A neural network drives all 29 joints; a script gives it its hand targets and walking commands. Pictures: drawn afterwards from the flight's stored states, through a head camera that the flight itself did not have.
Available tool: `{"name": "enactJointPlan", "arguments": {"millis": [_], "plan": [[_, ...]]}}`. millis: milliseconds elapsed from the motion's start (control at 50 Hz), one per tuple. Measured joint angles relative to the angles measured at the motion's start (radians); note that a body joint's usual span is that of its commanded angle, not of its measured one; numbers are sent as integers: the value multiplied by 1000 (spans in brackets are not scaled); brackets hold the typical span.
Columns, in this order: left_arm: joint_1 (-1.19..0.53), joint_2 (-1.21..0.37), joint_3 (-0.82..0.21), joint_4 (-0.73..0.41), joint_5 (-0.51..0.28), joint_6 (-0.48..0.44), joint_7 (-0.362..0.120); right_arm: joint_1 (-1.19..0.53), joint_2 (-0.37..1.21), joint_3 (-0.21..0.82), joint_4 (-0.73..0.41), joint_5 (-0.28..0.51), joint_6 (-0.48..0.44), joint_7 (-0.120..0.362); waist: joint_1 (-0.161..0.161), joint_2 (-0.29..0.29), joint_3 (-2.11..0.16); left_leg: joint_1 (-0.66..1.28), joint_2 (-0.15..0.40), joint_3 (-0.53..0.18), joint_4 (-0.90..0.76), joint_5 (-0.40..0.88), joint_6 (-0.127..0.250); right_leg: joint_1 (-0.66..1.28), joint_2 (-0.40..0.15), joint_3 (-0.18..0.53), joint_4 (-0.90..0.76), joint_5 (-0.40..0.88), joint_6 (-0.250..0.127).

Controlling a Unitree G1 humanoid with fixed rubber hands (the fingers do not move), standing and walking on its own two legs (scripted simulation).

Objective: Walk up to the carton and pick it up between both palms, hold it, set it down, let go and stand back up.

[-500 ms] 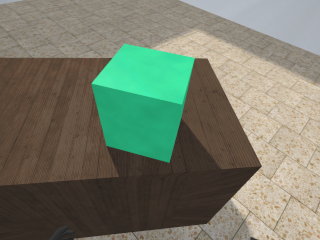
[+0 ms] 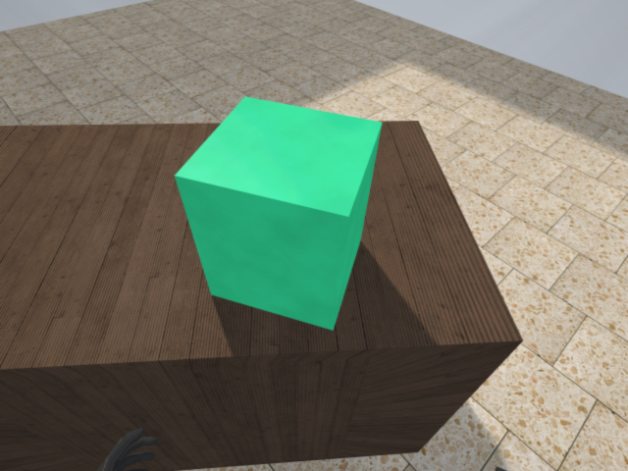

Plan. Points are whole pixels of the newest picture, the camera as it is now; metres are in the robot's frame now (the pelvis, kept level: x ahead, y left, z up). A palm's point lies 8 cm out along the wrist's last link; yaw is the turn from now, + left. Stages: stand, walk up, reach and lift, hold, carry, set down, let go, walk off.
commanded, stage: walk up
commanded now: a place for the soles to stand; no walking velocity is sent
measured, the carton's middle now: (289, 215) +0.47 +0.04 +0.06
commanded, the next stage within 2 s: reach and lift in 0.42 s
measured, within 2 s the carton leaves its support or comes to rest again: neither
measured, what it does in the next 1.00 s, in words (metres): stands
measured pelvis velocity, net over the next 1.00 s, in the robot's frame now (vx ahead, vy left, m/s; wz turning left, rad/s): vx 0.00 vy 0.01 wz -0.04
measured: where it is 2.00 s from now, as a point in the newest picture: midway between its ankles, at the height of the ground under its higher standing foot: outside the picture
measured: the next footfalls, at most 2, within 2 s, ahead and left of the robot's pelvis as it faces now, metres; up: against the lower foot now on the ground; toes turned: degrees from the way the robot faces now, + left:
none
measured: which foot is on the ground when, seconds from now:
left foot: down 0.00-1.00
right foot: down 0.00-1.00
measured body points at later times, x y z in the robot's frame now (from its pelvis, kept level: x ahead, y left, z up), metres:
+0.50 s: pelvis -0.01 +0.00 +0.00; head +0.01 +0.00 +0.45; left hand +0.13 +0.27 -0.11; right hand +0.12 -0.27 -0.11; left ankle -0.02 +0.13 -0.73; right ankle +0.03 -0.12 -0.73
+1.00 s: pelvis +0.00 +0.01 +0.01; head -0.01 +0.02 +0.46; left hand +0.17 +0.28 -0.05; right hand +0.14 -0.21 -0.05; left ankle -0.02 +0.13 -0.73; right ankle +0.03 -0.12 -0.73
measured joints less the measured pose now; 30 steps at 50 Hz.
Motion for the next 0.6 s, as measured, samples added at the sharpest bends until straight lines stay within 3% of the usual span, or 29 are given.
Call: {"name": "enactJointPlan", "arguments": {"millis": [440, 520, 600], "plan": [[6, 5, 2, 20, 2, 4, -1, -2, 6, -2, -6, 0, -2, -1, 7, 1, 4, -3, -7, -31, 7, 4, 1, 16, -10, -30, -10, 1, 2], [-41, -6, 24, -33, 14, 158, 35, -154, 19, -77, 189, -53, -139, 39, 19, 19, 42, -23, 18, -8, 71, -29, -4, -5, 17, -12, 29, -4, -12], [-89, -11, 42, -119, -3, 214, 26, -220, 44, -76, 197, -47, -207, 25, 17, 2, 87, 18, 21, -1, 46, -17, -16, 24, 19, -4, 27, -3, -6]]}}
